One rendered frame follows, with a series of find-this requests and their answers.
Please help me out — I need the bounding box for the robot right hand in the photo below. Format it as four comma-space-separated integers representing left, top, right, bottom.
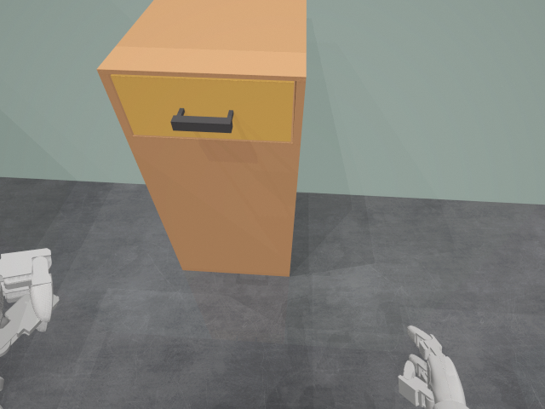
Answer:
399, 325, 466, 409

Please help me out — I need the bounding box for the drawer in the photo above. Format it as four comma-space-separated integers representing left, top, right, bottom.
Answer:
111, 74, 294, 141

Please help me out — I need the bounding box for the handle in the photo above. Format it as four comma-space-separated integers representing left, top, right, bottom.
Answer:
170, 108, 233, 133

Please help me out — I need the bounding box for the cabinet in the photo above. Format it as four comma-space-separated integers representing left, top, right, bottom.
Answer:
96, 0, 307, 277

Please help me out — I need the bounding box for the robot left hand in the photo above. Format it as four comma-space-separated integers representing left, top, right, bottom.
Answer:
0, 248, 59, 357

